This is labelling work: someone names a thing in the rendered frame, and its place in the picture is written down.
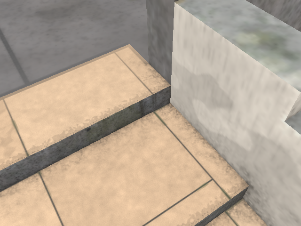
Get stairs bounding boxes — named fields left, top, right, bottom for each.
left=0, top=86, right=267, bottom=226

